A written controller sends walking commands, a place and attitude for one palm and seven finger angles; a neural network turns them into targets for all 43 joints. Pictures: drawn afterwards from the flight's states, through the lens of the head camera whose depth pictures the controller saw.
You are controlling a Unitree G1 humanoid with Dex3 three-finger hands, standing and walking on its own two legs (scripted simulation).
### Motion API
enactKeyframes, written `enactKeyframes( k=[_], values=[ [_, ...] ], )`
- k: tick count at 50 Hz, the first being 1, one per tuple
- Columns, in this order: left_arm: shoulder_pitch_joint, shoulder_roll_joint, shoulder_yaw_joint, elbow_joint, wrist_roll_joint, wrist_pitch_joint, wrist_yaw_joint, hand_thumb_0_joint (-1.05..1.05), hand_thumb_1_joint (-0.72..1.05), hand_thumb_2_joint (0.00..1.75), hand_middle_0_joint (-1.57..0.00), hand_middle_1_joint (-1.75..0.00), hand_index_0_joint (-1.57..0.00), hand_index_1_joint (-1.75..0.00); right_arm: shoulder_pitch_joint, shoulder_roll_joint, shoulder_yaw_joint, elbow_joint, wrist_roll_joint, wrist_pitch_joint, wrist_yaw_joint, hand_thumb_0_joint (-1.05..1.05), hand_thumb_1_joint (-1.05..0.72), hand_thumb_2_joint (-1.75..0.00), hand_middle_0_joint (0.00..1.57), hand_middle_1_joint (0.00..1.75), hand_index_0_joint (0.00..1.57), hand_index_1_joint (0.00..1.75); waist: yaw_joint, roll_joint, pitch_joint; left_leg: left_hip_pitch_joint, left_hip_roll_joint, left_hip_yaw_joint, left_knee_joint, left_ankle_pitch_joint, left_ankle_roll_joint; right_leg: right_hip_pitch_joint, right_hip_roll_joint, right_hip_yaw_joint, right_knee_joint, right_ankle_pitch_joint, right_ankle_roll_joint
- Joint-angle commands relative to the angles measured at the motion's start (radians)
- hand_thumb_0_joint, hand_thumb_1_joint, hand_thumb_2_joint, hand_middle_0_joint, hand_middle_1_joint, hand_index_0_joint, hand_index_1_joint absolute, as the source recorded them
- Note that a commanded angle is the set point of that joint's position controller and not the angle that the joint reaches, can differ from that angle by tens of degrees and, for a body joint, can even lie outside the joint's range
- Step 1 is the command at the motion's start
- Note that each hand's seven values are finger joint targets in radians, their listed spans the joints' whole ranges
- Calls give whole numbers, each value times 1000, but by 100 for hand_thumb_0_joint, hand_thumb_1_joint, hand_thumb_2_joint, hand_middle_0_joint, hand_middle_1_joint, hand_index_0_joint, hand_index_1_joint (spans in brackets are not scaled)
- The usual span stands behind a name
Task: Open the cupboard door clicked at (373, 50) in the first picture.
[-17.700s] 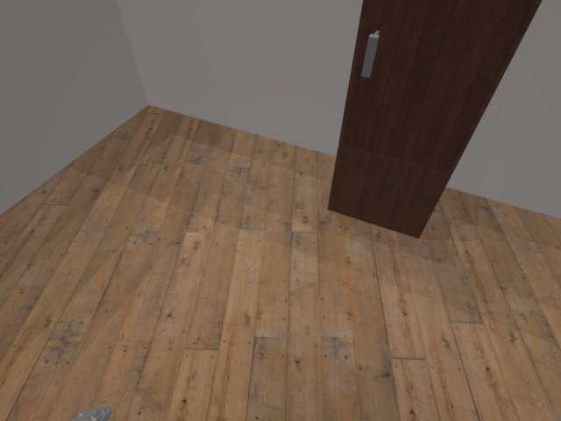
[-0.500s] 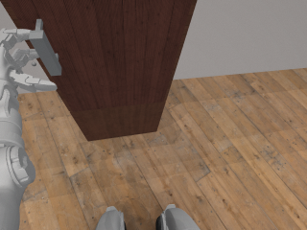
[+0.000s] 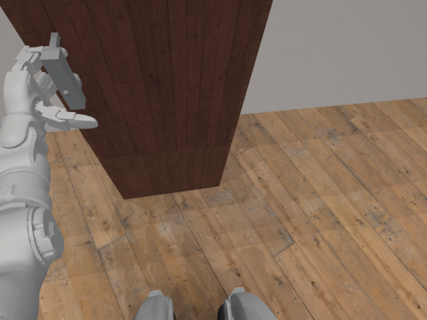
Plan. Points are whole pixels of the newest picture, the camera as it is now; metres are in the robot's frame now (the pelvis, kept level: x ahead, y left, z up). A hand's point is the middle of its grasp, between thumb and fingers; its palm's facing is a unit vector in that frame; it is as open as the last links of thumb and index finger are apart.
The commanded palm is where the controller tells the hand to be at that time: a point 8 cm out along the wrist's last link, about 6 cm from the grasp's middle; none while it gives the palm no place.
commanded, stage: slide the fingers in behind the handle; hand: left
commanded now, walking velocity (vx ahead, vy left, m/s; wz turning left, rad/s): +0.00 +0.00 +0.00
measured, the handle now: (66, 72) +0.55 +0.23 +0.09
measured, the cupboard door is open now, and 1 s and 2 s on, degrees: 0 0 12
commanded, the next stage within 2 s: close the thumb around the handle in 0.64 s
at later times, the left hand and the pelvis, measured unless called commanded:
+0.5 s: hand (79, 92) +0.51 +0.20 +0.09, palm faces +0.10 -1.00 -0.01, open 14.0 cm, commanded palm +0.48 +0.25 +0.09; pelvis +0.00 +0.00 +0.00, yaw +0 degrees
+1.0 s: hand (75, 92) +0.51 +0.21 +0.08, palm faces +0.10 -1.00 +0.00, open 12.1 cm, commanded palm +0.49 +0.25 +0.09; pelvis +0.00 +0.00 +0.00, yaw +0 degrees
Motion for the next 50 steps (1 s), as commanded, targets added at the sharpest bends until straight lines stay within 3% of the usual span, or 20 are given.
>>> enactKeyframes(
  k=[1,3,5,12,15,17,20,22,24,26,29,32,37,40,41,45,46,48,49,50],
  values=[
    [-429,246,9,-243,-12,-79,20,0,-50,30,-30,-120,-30,-120,165,-180,-65,-46,-5,-20,-5,0,-90,-90,20,30,20,30,-5,139,-460,399,-39,-53,-83,432,16,142,27,30,-87,382,2],
    [-404,203,-13,-236,-17,-79,26,0,-50,30,-30,-120,-30,-120,161,-175,-67,-48,-4,-21,-2,0,-90,-90,20,30,20,30,-3,127,-456,413,-39,-55,-84,433,14,133,29,26,-90,373,2],
    [-421,200,-10,-217,-18,-77,37,0,-50,30,-30,-120,-30,-120,163,-178,-66,-43,-6,-21,-1,0,-90,-90,20,30,20,30,-12,98,-424,387,-39,-57,-87,415,16,132,29,25,-89,363,0],
    [-484,175,-34,-217,7,-94,75,0,-50,30,-30,-120,-30,-120,158,-172,-66,-37,-11,-31,1,0,-90,-90,20,30,20,30,-20,119,-450,397,-40,-62,-80,389,12,103,23,30,-81,332,1],
    [-489,201,-13,-204,15,-98,87,0,-50,30,-30,-120,-30,-120,165,-176,-67,-35,-13,-32,2,0,-90,-90,20,30,20,30,-19,106,-451,391,-41,-62,-78,395,14,112,24,31,-78,337,0],
    [-476,176,-36,-187,16,-92,81,0,-50,30,-30,-120,-30,-120,156,-174,-65,-38,-11,-32,2,0,-90,-90,20,30,20,30,-24,107,-441,376,-42,-56,-78,372,14,105,22,33,-84,325,3],
    [-484,232,7,-190,13,-93,77,0,-50,30,-30,-120,-30,-120,165,-181,-64,-41,-12,-33,-3,0,-90,-90,20,30,20,30,-16,89,-467,354,-45,-53,-78,368,20,146,22,40,-82,341,3],
    [-490,211,-17,-195,15,-93,70,0,-50,30,-30,-120,-30,-120,164,-174,-63,-38,-10,-33,-3,0,-90,-90,20,30,20,30,-18,117,-465,370,-43,-55,-78,380,16,132,21,36,-81,344,3],
    [-457,207,-11,-179,8,-88,65,0,-50,30,-30,-120,-30,-120,167,-178,-66,-40,-8,-32,-4,0,-90,-90,20,30,20,30,-17,89,-462,369,-42,-54,-78,381,17,132,24,34,-85,343,3],
    [-480,208,-15,-188,3,-90,63,0,-50,30,-30,-120,-30,-120,169,-177,-62,-37,-9,-32,-3,0,-90,-90,20,30,20,30,-16,118,-461,366,-44,-54,-80,383,16,136,23,36,-83,350,3],
    [-466,213,-10,-181,6,-84,64,0,-50,30,-30,-120,-30,-120,168,-178,-64,-40,-9,-31,-3,0,-90,-90,20,30,20,30,-19,97,-446,356,-43,-53,-84,360,18,132,24,35,-90,330,5],
    [-466,222,1,-214,6,-96,68,0,-50,30,-30,-120,-30,-120,173,-177,-67,-38,-10,-32,-2,0,-90,-90,20,30,20,30,-6,122,-487,384,-42,-53,-82,393,16,144,24,35,-84,353,2],
    [-452,234,4,-176,7,-81,65,0,-50,30,-30,-120,-30,-120,170,-180,-64,-41,-8,-26,-3,0,-90,-90,20,30,20,30,-14,88,-425,322,-46,-45,-87,349,21,154,23,42,-94,341,7],
    [-488,256,16,-216,7,-94,64,0,-33,37,-31,-122,-31,-122,170,-181,-65,-41,-9,-30,-7,0,-90,-90,20,30,20,30,-18,101,-449,341,-45,-46,-83,355,23,158,23,45,-91,344,4],
    [-473,250,9,-211,8,-98,61,0,-28,40,-32,-122,-32,-122,166,-178,-63,-44,-8,-30,-7,0,-90,-90,20,30,20,30,-8,133,-467,354,-46,-47,-83,359,18,154,23,44,-89,340,3],
    [-500,211,-19,-185,1,-95,54,0,-5,49,-33,-125,-33,-125,173,-180,-63,-31,-10,-34,-8,0,-90,-90,20,30,20,30,-34,119,-444,373,-41,-58,-79,369,19,106,26,35,-87,325,3],
    [-475,232,1,-173,1,-91,53,0,0,52,-34,-125,-34,-125,172,-184,-64,-31,-9,-34,-8,0,-90,-90,20,30,20,30,-21,112,-452,369,-40,-58,-77,365,17,108,25,34,-87,319,3],
    [-493,230,-7,-177,0,-83,49,0,12,56,-34,-127,-34,-127,171,-184,-63,-32,-10,-34,-9,0,-90,-90,20,30,20,30,-30,110,-450,360,-40,-57,-78,362,18,116,24,35,-88,325,6],
    [-466,255,14,-167,1,-80,48,0,17,59,-35,-127,-35,-127,173,-186,-63,-35,-9,-34,-10,0,-90,-90,20,30,20,30,-16,105,-458,353,-41,-55,-78,366,18,131,24,36,-86,330,4],
    [-478,258,12,-183,2,-85,47,0,23,61,-35,-128,-35,-128,176,-187,-62,-36,-11,-33,-10,0,-90,-90,20,30,20,30,-20,117,-473,368,-41,-59,-73,388,18,125,24,36,-80,342,2]
  ],
)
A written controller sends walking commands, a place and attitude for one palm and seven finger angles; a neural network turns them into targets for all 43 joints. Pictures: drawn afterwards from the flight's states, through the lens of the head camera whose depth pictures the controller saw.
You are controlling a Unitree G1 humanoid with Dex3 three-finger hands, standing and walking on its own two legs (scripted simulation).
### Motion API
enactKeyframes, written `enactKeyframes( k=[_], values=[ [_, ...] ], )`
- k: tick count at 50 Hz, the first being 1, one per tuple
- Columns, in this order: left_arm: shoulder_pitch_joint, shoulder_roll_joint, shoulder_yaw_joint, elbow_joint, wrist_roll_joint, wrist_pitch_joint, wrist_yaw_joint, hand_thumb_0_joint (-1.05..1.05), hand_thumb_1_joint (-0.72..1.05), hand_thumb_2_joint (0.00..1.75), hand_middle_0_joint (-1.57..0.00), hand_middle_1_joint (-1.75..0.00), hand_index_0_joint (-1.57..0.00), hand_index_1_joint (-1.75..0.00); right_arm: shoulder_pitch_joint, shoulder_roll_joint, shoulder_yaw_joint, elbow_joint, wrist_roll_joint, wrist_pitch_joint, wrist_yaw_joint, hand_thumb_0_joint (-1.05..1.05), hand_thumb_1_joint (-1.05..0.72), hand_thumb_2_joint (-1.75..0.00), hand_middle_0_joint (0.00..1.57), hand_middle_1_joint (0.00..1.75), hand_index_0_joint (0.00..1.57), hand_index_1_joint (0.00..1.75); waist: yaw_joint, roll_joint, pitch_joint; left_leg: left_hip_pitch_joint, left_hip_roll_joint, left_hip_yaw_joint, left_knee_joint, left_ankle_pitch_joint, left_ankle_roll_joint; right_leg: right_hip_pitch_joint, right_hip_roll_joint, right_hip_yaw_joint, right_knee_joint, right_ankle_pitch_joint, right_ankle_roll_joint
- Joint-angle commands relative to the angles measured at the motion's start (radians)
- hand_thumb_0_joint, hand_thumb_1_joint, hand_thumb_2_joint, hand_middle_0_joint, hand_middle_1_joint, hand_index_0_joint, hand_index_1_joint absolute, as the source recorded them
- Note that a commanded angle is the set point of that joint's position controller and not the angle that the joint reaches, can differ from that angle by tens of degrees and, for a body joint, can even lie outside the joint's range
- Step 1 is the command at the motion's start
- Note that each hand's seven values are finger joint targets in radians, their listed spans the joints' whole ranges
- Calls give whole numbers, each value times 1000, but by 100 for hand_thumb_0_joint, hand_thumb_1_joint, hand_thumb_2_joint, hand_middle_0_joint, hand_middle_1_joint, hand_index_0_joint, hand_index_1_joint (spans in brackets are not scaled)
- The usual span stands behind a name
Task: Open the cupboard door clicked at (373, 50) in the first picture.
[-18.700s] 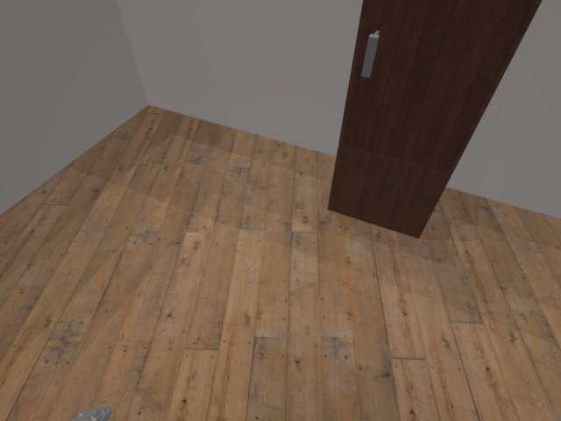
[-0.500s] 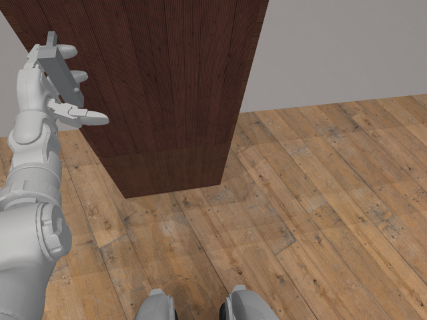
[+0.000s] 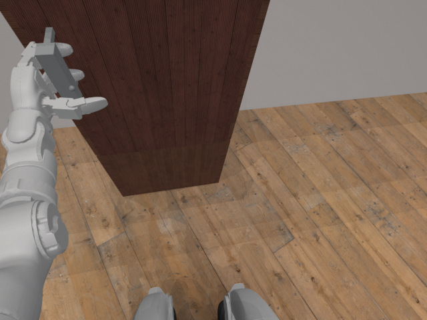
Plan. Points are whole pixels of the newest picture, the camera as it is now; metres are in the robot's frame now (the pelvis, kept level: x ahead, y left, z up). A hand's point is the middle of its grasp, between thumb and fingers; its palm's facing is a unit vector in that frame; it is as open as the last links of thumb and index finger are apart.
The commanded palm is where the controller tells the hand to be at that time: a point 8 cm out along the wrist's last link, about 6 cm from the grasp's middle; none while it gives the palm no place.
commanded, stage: close the thumb around the handle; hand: left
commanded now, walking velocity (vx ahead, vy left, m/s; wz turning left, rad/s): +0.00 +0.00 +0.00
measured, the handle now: (62, 68) +0.56 +0.23 +0.09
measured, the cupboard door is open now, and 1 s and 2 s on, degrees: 0 12 41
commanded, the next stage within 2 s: pull the door open along its arc in 0.44 s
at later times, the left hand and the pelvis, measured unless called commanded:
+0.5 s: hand (75, 89) +0.51 +0.20 +0.09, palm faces +0.11 -0.99 +0.00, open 6.0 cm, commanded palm +0.48 +0.24 +0.09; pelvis +0.00 +0.00 +0.00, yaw +0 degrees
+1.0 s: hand (84, 127) +0.43 +0.18 +0.09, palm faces +0.11 -0.99 +0.02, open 6.4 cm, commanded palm +0.37 +0.23 +0.09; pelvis +0.02 +0.00 +0.02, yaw -1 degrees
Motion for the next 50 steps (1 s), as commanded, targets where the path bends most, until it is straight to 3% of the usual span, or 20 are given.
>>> enactKeyframes(
  k=[1,7,8,12,14,17,20,23,25,27,28,31,33,35,42,44,47,48,49,50],
  values=[
    [-445,270,29,-242,-12,-70,1,0,28,64,-36,-128,-36,-128,182,-183,-62,-43,-6,-19,-10,0,-90,-90,20,30,20,30,-6,140,-501,405,-36,-59,-80,409,15,147,27,34,-92,360,1],
    [-388,198,-2,-267,-25,-68,0,0,62,78,-38,-132,-38,-132,178,-175,-68,-48,-5,-12,1,0,-90,-90,20,30,20,30,3,142,-497,450,-32,-61,-85,464,8,140,34,18,-93,385,-1],
    [-375,217,14,-259,-25,-63,3,0,68,80,-38,-133,-38,-133,179,-179,-69,-47,-4,-9,1,0,-90,-90,20,30,20,30,6,117,-483,438,-31,-61,-87,461,8,147,34,17,-95,384,-1],
    [-390,190,-5,-272,-20,-64,19,0,90,90,-40,-135,-40,-135,174,-175,-70,-46,-5,-7,2,0,-90,-90,20,30,20,30,0,129,-468,452,-30,-65,-93,458,6,126,34,14,-96,369,-3],
    [-401,195,-2,-254,-19,-63,24,0,90,90,-40,-135,-40,-135,172,-178,-70,-43,-4,-8,2,0,-90,-90,20,30,20,30,-5,105,-434,422,-31,-63,-98,411,8,126,33,17,-103,343,-1],
    [-414,201,3,-287,-12,-80,31,0,90,90,-40,-135,-40,-135,168,-173,-69,-46,-6,-10,2,0,-90,-90,20,30,20,30,6,143,-472,454,-32,-68,-95,450,4,127,32,18,-92,360,-5],
    [-406,187,2,-278,-13,-86,45,0,90,90,-40,-135,-40,-135,169,-173,-70,-45,-9,-12,4,0,-90,-90,20,30,20,30,3,114,-467,455,-31,-69,-94,455,5,127,33,17,-92,360,-5],
    [-421,182,-14,-281,-9,-91,44,0,90,90,-40,-135,-40,-135,160,-175,-70,-43,-7,-15,5,0,-90,-90,20,30,20,30,-4,120,-463,445,-32,-65,-97,420,4,126,31,20,-96,344,-3],
    [-421,195,-1,-306,-5,-103,44,0,90,90,-40,-135,-40,-135,164,-176,-74,-45,-9,-17,4,0,-90,-90,20,30,20,30,6,132,-500,471,-32,-69,-94,445,4,136,32,21,-90,359,-7],
    [-411,167,-22,-303,-6,-103,43,0,90,90,-40,-135,-40,-135,159,-171,-72,-42,-7,-17,6,0,-90,-90,20,30,20,30,2,132,-490,476,-30,-68,-94,453,2,126,32,19,-92,363,-4],
    [-421,200,0,-286,-5,-102,45,0,90,90,-40,-135,-40,-135,162,-176,-72,-40,-7,-16,4,0,-90,-90,20,30,20,30,0,104,-478,449,-32,-66,-94,428,6,137,32,23,-97,355,-2],
    [-351,188,4,-323,-12,-110,36,0,90,90,-40,-135,-40,-135,156,-171,-74,-53,-7,-16,6,0,-90,-90,20,30,20,30,27,128,-524,470,-37,-58,-98,465,5,178,32,24,-92,396,-4],
    [-290,164,-11,-347,-19,-108,28,0,90,90,-40,-135,-40,-135,143,-167,-75,-63,-1,-13,8,0,-90,-90,20,30,20,30,41,134,-511,473,-36,-50,-104,479,3,193,32,23,-94,411,-6],
    [-212,155,-4,-370,-30,-104,25,0,90,90,-40,-135,-40,-135,142,-167,-77,-75,0,-9,12,0,-90,-90,20,30,20,30,55,102,-518,468,-39,-46,-112,494,7,231,35,21,-96,435,-8],
    [124,57,-40,-592,-83,-68,22,0,90,90,-40,-135,-40,-135,79,-146,-87,-136,23,-7,20,0,-90,-90,20,30,20,30,113,58,-487,451,-47,-7,-161,531,14,376,27,25,-125,553,-4],
    [233,7,-63,-676,-104,-56,27,0,90,90,-40,-135,-40,-135,54,-137,-88,-153,30,-14,23,0,-90,-90,20,30,20,30,120,31,-452,446,-49,5,-176,531,17,405,26,25,-138,578,-2],
    [346,-17,-65,-767,-122,-45,39,0,90,90,-40,-135,-40,-135,21,-130,-88,-169,34,-25,22,0,-90,-90,20,30,20,30,132,12,-409,432,-53,15,-194,511,17,432,20,26,-146,597,1],
    [350,-63,38,-827,-180,-33,159,0,90,90,-40,-135,-40,-135,-16,-98,-89,-175,30,-37,20,0,-90,-90,20,30,20,30,203,11,-402,400,-60,22,-204,495,5,452,19,15,-157,572,1],
    [400,-149,-15,-853,-165,-18,243,0,90,90,-40,-135,-40,-135,-35,-90,-85,-177,26,-49,26,0,-90,-90,20,30,20,30,191,19,-374,406,-60,23,-214,485,-3,444,19,6,-155,549,1],
    [465,-174,-40,-869,-137,-11,295,0,90,90,-40,-135,-40,-135,-35,-91,-86,-174,20,-60,31,0,-90,-90,20,30,20,30,183,-19,-349,402,-59,21,-212,479,-2,436,20,2,-154,543,1]
  ],
)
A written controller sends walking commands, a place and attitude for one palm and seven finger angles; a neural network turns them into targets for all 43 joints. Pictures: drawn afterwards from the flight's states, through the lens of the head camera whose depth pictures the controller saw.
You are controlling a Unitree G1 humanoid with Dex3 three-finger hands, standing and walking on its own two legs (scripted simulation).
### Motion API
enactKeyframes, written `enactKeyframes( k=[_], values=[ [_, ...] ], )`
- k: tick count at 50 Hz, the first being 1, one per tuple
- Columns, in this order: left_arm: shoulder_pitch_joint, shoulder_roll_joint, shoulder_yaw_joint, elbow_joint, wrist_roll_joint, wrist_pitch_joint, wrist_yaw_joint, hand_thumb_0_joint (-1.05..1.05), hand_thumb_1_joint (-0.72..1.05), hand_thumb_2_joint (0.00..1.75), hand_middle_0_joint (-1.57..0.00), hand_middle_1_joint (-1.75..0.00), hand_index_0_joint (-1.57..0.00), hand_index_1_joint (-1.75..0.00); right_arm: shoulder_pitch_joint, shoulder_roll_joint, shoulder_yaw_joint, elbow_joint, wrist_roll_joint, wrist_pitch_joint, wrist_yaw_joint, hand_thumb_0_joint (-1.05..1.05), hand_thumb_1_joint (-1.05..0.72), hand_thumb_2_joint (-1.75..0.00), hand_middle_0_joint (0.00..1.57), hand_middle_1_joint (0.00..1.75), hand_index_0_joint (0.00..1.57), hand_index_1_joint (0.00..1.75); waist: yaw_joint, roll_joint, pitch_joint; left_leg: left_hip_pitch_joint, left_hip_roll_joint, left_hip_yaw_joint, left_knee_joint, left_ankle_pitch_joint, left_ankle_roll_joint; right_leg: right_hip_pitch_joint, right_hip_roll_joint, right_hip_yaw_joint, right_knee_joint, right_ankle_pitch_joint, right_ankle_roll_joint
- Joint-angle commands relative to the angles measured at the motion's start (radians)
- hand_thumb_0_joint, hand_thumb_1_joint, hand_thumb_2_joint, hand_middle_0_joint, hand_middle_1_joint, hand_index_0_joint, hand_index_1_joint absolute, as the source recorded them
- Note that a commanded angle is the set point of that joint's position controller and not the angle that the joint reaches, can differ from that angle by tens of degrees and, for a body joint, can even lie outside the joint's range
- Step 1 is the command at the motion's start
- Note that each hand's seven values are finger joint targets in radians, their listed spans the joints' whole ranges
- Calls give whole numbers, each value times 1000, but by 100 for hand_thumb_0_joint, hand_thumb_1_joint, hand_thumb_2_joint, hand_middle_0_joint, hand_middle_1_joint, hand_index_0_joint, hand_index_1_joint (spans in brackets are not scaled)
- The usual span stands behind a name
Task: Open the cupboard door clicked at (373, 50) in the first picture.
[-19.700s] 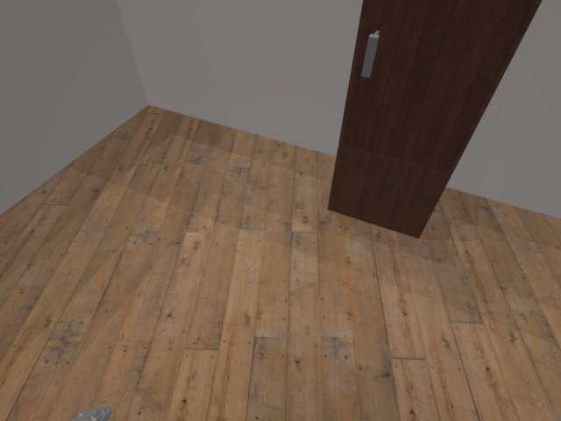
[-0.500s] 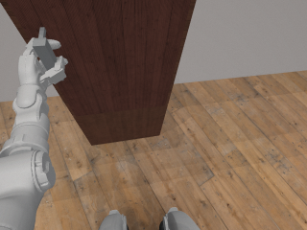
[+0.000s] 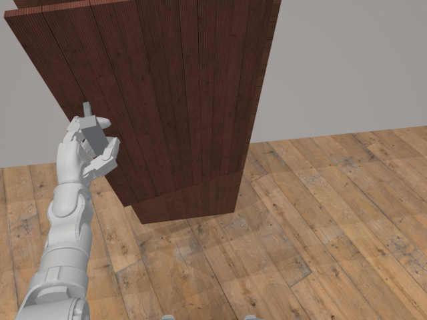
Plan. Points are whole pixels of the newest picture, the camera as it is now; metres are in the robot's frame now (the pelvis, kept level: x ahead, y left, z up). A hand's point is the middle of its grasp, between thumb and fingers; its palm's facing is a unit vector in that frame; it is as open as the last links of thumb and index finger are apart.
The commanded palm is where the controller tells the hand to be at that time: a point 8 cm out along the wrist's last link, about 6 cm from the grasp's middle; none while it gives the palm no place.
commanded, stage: pull the door open along its arc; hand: left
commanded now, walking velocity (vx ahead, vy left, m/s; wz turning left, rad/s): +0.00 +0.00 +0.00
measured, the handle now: (98, 134) +0.46 +0.22 +0.07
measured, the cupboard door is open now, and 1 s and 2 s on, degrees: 12 41 44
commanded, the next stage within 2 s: open thumb and fingers to let go in 0.62 s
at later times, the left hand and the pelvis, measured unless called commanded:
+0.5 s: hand (153, 201) +0.31 +0.10 +0.07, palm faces +0.51 -0.86 +0.01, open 6.5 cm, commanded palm +0.24 +0.11 +0.07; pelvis +0.00 -0.02 +0.00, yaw +4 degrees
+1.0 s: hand (171, 217) +0.28 +0.07 +0.07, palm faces +0.49 -0.87 -0.03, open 7.9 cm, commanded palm +0.23 +0.10 +0.07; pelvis -0.02 -0.04 +0.00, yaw +6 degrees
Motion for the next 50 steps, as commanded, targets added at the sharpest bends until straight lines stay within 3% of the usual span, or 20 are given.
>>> enactKeyframes(
  k=[1,6,9,10,13,19,20,22,26,28,31,32,35,36,38,41,44,48,50],
  values=[
    [-46,77,85,-347,-9,-46,270,0,90,90,-40,-135,-40,-135,-26,-107,-45,-115,-20,-72,10,0,-90,-90,20,30,20,30,105,-24,-316,180,-57,-21,-82,477,1,252,12,-41,-48,545,3],
    [-7,-102,-66,-449,137,-7,537,0,90,90,-40,-135,-40,-135,-84,-83,-48,-115,-62,-67,26,0,-90,-90,20,30,20,30,90,-48,-305,191,-57,-26,-71,443,-5,246,-8,-37,-39,505,-2],
    [-23,-206,-183,-497,218,26,644,0,90,90,-40,-135,-40,-135,-115,-73,-49,-117,-77,-58,26,0,-90,-90,20,30,20,30,73,-53,-303,205,-56,-33,-64,416,-7,230,-14,-36,-41,470,-4],
    [-24,-215,-214,-510,246,32,655,0,90,90,-40,-135,-40,-135,-116,-75,-52,-119,-83,-53,23,0,-90,-90,20,30,20,30,60,-82,-301,208,-54,-36,-60,410,-3,229,-14,-31,-49,471,-4],
    [-20,-286,-314,-562,285,48,665,0,90,90,-40,-135,-40,-135,-147,-63,-51,-126,-87,-43,14,0,-90,-90,20,30,20,30,52,-65,-280,231,-55,-37,-69,377,-2,219,-23,-28,-61,451,-7],
    [103,-396,-429,-644,264,69,658,0,90,90,-40,-135,-40,-135,-202,-44,-38,-152,-86,-43,-2,0,-90,-90,20,30,20,30,63,-85,-241,251,-59,-43,-84,346,-2,246,-31,-28,-89,441,-6],
    [138,-405,-447,-650,270,74,661,0,90,90,-40,-135,-40,-135,-207,-44,-38,-155,-85,-44,-4,0,-90,-90,20,30,20,30,59,-116,-230,248,-57,-46,-84,340,0,248,-32,-26,-95,441,-4],
    [187,-430,-479,-696,281,81,672,0,90,90,-40,-135,-40,-135,-218,-37,-36,-165,-86,-45,-2,0,-90,-90,20,30,20,30,67,-92,-235,255,-60,-45,-83,345,-1,257,-38,-23,-91,458,-3],
    [324,-487,-558,-765,313,109,685,0,90,90,-40,-135,-40,-135,-240,-26,-31,-184,-85,-58,2,0,-90,-90,20,30,20,30,68,-111,-211,246,-58,-52,-85,330,-1,261,-41,-29,-94,442,-6],
    [375,-496,-580,-801,326,121,690,0,90,90,-40,-135,-40,-135,-247,-21,-27,-190,-86,-65,2,0,-90,-90,20,30,20,30,71,-103,-207,244,-61,-54,-80,316,-1,263,-47,-26,-96,442,-4],
    [490,-516,-601,-856,305,147,685,0,90,90,-40,-135,-40,-135,-269,-13,-16,-203,-78,-74,3,0,-90,-90,20,30,20,30,82,-113,-192,246,-65,-57,-84,308,-3,289,-52,-24,-110,461,-1],
    [484,-510,-594,-880,296,154,690,0,90,90,-40,-135,-40,-135,-276,-13,-16,-205,-78,-76,1,0,-90,-90,20,30,20,30,84,-106,-199,246,-68,-56,-81,300,-4,288,-53,-22,-110,459,2],
    [376,-469,-546,-850,299,165,716,0,90,90,-40,-135,-40,-135,-290,-16,-9,-182,-83,-75,-12,0,-90,-90,20,30,20,30,78,-117,-137,217,-71,-65,-74,243,-5,234,-56,-10,-130,351,1],
    [272,-427,-505,-828,299,160,730,0,90,90,-40,-135,-40,-135,-303,-17,-7,-165,-87,-73,-21,0,-90,-90,20,30,20,30,68,-117,-115,203,-74,-65,-63,214,-5,200,-64,7,-138,310,7],
    [261,-454,-505,-777,300,159,739,0,76,84,-39,-134,-39,-134,-306,-10,-6,-155,-93,-75,-24,0,-90,-90,20,30,20,30,76,-126,-136,193,-79,-67,-58,192,-6,194,-69,18,-143,262,9],
    [272,-456,-510,-777,302,154,732,0,55,75,-38,-131,-38,-131,-297,-9,-12,-154,-92,-77,-25,0,-90,-90,20,30,20,30,85,-116,-193,209,-79,-62,-58,225,-5,226,-70,19,-126,335,11],
    [248,-468,-520,-767,289,149,720,0,34,66,-36,-129,-36,-129,-292,-10,-12,-155,-89,-77,-25,0,-90,-90,20,30,20,30,74,-146,-184,202,-81,-63,-57,220,-5,234,-77,29,-135,363,21],
    [182,-473,-531,-738,299,134,716,0,6,54,-34,-126,-34,-126,-290,-14,-13,-149,-90,-80,-26,0,-90,-90,20,30,20,30,60,-138,-164,198,-78,-68,-52,196,-1,195,-75,27,-136,296,17],
    [166,-448,-511,-716,298,128,713,0,-8,48,-33,-124,-33,-124,-287,-18,-14,-144,-91,-80,-28,0,-90,-90,20,30,20,30,63,-158,-163,183,-78,-72,-53,188,-1,200,-78,37,-144,280,18]
  ],
)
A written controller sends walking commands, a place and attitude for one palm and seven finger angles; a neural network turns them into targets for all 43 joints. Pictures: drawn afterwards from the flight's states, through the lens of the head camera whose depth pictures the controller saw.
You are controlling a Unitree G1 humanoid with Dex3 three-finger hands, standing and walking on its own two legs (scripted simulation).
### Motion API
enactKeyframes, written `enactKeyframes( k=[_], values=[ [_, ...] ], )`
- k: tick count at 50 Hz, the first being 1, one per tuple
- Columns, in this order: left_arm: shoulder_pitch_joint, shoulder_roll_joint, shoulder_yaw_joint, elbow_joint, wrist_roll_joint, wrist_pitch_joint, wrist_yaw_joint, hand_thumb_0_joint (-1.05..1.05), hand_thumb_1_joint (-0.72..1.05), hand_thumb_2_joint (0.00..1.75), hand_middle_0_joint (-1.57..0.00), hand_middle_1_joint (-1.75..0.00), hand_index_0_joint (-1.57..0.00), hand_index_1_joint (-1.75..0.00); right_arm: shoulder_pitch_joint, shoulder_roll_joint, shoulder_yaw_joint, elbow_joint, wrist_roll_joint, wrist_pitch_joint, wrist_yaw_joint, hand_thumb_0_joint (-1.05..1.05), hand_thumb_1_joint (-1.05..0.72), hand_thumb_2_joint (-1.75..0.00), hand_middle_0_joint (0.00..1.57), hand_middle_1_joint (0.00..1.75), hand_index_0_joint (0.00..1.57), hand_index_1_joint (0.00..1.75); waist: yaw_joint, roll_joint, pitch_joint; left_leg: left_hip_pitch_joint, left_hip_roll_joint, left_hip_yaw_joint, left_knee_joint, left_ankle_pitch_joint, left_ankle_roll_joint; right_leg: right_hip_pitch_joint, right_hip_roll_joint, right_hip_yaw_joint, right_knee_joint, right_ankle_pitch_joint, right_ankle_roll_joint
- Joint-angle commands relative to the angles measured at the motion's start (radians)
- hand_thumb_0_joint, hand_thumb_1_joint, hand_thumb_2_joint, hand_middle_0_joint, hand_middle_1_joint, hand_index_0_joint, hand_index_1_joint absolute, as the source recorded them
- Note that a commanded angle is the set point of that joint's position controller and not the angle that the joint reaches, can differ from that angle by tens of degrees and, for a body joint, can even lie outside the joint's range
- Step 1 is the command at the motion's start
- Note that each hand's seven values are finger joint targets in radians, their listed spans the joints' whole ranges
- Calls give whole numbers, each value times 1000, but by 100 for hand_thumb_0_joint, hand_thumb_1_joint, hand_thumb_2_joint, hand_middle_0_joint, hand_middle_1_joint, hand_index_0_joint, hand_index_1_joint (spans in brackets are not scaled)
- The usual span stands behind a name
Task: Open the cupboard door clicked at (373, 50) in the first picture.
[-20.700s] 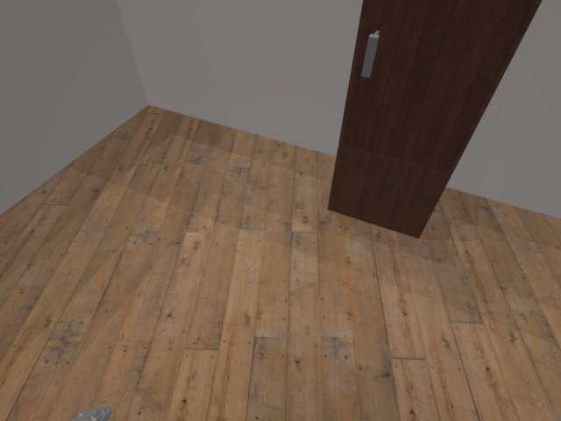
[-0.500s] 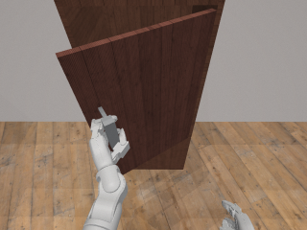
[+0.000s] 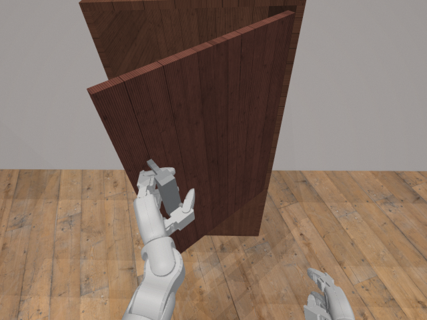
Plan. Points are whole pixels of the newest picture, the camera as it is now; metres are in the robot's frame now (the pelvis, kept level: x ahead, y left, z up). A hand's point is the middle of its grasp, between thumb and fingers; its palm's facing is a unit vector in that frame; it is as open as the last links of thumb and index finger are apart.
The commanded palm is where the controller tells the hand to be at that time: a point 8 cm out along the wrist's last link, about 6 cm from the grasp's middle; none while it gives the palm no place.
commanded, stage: open thumb and fingers to let go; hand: left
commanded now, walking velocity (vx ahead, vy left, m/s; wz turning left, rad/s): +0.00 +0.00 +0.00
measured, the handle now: (164, 189) +0.34 +0.12 +0.07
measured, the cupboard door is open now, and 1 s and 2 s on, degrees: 41 44 44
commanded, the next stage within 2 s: slide the hand sideways off the handle in 0.54 s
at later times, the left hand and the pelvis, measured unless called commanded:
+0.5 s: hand (184, 206) +0.31 +0.07 +0.07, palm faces +0.35 -0.94 -0.03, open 14.6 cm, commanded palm +0.26 +0.11 +0.07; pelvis -0.01 +0.01 +0.00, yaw -1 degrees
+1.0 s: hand (182, 228) +0.26 +0.07 +0.07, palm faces -0.07 -1.00 +0.02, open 16.3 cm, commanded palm +0.24 +0.13 +0.07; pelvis -0.01 +0.03 +0.00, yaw -2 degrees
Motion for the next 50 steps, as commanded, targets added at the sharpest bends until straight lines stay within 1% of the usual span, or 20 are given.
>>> enactKeyframes(
  k=[1,6,8,10,13,17,26,30,32,33,34,35,36,38,40,42,45,46,48,50],
  values=[
    [-255,-60,-11,-199,23,-81,-4,0,-15,45,-32,-124,-32,-124,-83,-84,-30,-143,-2,-51,-7,0,-90,-90,20,30,20,30,-23,-149,-200,74,-43,17,-45,154,52,93,-49,129,-205,325,71],
    [-255,-71,-23,-186,31,-82,1,0,-50,30,-30,-120,-30,-120,-76,-84,-31,-148,0,-48,-5,0,-90,-90,20,30,20,30,-21,-128,-208,85,-40,21,-52,166,53,89,-38,106,-191,324,61],
    [-292,-84,-35,-196,30,-85,8,0,-50,30,-30,-120,-30,-120,-81,-83,-32,-149,0,-51,-6,0,-90,-90,20,30,20,30,-27,-121,-210,88,-40,21,-47,156,54,74,-36,107,-193,294,60],
    [-299,-70,-16,-165,29,-81,15,0,-50,30,-28,-110,-28,-110,-76,-87,-30,-145,-2,-52,-8,0,-90,-90,20,30,20,30,-23,-156,-197,69,-41,15,-49,148,54,76,-36,109,-200,273,60],
    [-299,-65,-1,-176,27,-83,26,0,-50,30,-26,-95,-26,-95,-77,-81,-31,-145,-3,-52,-9,0,-90,-90,20,30,20,30,-10,-128,-231,77,-42,21,-52,162,52,93,-35,110,-189,294,58],
    [-254,-92,-31,-199,34,-78,27,0,-50,30,-22,-75,-22,-75,-73,-80,-34,-155,0,-55,-2,0,-90,-90,20,30,20,30,-8,-119,-234,95,-36,25,-55,193,51,95,-24,85,-173,327,50],
    [-310,-110,-41,-177,35,-65,43,0,-50,30,-15,-30,-15,-30,-91,-82,-28,-147,-1,-67,2,0,-90,-90,20,30,20,30,-15,-116,-187,85,-37,18,-55,143,53,34,-14,72,-180,194,41],
    [-307,-111,-42,-177,35,-60,44,0,-50,30,-15,-30,-15,-30,-91,-82,-30,-146,1,-66,1,0,-90,-90,20,30,20,30,-12,-132,-205,87,-36,14,-51,158,52,44,-10,68,-172,211,39],
    [-298,-130,-55,-183,36,-56,44,0,-50,30,-15,-30,-15,-30,-93,-78,-29,-148,2,-64,5,0,-90,-90,20,30,20,30,-8,-106,-203,94,-34,14,-53,166,50,37,-6,55,-157,215,34],
    [-283,-37,-263,-185,125,-97,-162,0,-50,30,-15,-30,-15,-30,-10,-119,-27,-125,14,-55,15,0,-90,-90,20,30,20,30,-98,-180,-152,108,-39,12,-51,185,71,-4,-13,83,-144,312,42],
    [-315,40,-174,-244,82,-147,-275,0,-50,30,-15,-30,-15,-30,-2,-112,-37,-157,22,-60,8,0,-90,-90,20,30,20,30,-69,-151,-210,109,-40,16,-43,204,77,33,-17,86,-133,365,41],
    [-304,80,-164,-274,57,-179,-365,0,-50,30,-15,-30,-15,-30,-1,-119,-35,-169,28,-62,3,0,-90,-90,20,30,20,30,-59,-98,-249,127,-42,20,-40,218,78,63,-20,96,-122,392,36],
    [-314,90,-172,-316,27,-207,-445,0,-50,30,-15,-30,-15,-30,1,-117,-33,-182,36,-72,0,0,-90,-90,20,30,20,30,-59,-59,-271,153,-44,21,-39,225,79,65,-21,97,-118,401,35],
    [-249,55,-167,-286,-71,-215,-550,0,-50,30,-15,-30,-15,-30,-1,-110,-19,-212,58,-94,-8,0,-90,-90,20,30,20,30,-58,-75,-221,148,-43,14,-54,171,77,53,-11,84,-142,329,39],
    [-242,52,-113,-267,-147,-200,-557,0,-50,30,-15,-30,-15,-30,-21,-110,-8,-221,70,-113,-15,0,-90,-90,20,30,20,30,-44,-85,-167,133,-43,5,-77,105,69,36,-2,74,-171,219,38],
    [-163,72,-52,-261,-168,-187,-518,0,-50,30,-15,-30,-15,-30,-28,-113,-9,-230,72,-124,-14,0,-90,-90,20,30,20,30,-18,-121,-140,120,-39,5,-96,78,61,37,0,67,-182,165,42],
    [-102,108,-20,-285,-127,-181,-456,0,-50,30,-15,-30,-15,-30,-20,-119,-10,-243,65,-126,0,0,-90,-90,20,30,20,30,1,-116,-143,115,-39,6,-110,95,60,50,0,58,-168,164,37],
    [-113,97,-36,-304,-110,-184,-443,0,-50,30,-15,-30,-15,-30,-21,-115,-10,-249,61,-127,5,0,-90,-90,20,30,20,30,-7,-102,-144,116,-39,11,-105,92,62,35,-3,59,-162,164,40],
    [-99,107,-35,-309,-81,-187,-426,0,-50,30,-15,-30,-15,-30,-11,-115,-12,-249,56,-124,10,0,-90,-90,20,30,20,30,-10,-90,-134,109,-37,13,-98,93,61,19,-1,58,-149,167,37],
    [-31,122,-27,-335,-67,-193,-422,0,-50,30,-15,-30,-15,-30,-6,-118,-18,-261,54,-121,14,0,-90,-90,20,30,20,30,5,-104,-165,109,-36,16,-98,115,62,47,1,59,-141,189,34]
  ],
)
